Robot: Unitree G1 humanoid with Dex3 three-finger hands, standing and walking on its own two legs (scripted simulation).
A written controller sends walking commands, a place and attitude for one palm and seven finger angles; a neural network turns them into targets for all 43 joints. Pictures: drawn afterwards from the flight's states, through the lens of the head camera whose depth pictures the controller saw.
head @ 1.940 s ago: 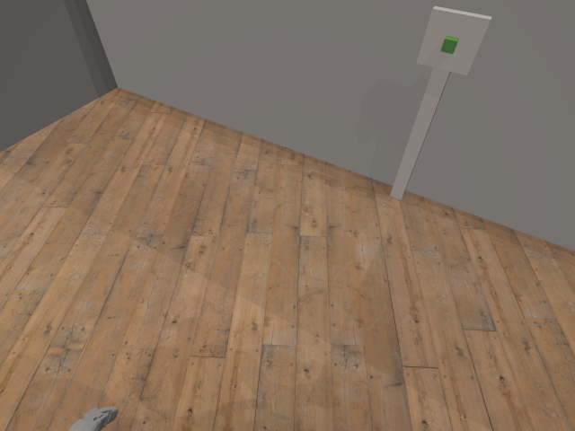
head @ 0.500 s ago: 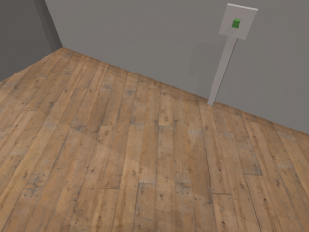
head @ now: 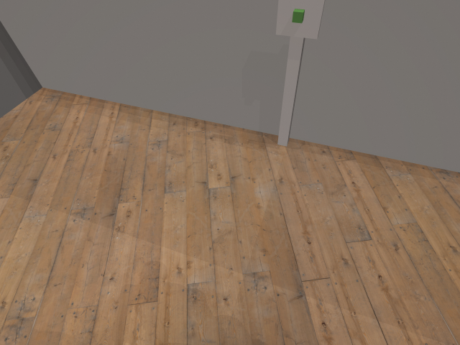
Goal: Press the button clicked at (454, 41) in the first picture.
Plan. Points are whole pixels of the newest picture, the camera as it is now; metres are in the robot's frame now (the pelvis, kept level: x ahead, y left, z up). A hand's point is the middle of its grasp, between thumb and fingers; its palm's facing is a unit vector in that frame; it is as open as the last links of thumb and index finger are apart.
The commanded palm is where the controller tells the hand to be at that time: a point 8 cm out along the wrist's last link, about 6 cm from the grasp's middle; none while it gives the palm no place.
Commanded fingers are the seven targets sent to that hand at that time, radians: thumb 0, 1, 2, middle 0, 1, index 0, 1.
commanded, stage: walk to a spot facing it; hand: left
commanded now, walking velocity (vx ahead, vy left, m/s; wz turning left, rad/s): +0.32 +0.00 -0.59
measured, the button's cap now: (298, 15) +1.29 -0.19 +0.02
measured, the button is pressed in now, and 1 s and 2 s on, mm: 0 0 0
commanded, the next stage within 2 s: none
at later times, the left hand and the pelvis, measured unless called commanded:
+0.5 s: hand (147, 335) +0.17 +0.19 -0.16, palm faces -0.10 -0.97 -0.20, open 7.4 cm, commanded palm none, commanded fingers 0.00 0.90 0.90 -0.20 -0.30 -0.20 -0.30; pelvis +0.21 +0.01 +0.00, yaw -13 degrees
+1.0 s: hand (215, 170) +0.60 +0.10 -0.15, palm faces -0.51 -0.84 -0.15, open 7.4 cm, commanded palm none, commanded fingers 0.00 0.90 0.90 -0.20 -0.30 -0.20 -0.30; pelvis +0.41 +0.00 +0.01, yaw -31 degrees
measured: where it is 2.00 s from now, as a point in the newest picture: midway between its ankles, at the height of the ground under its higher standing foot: (248, 270)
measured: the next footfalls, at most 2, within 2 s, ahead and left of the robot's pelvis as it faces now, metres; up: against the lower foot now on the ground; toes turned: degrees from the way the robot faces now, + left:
left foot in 0.52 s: +0.39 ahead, +0.08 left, +0.00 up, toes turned -9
right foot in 1.10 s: +0.49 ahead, -0.16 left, +0.00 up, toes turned -42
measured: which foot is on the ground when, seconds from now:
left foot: up 0.00-0.50, down 0.52-1.00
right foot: down 0.00-0.54, up 0.56-1.00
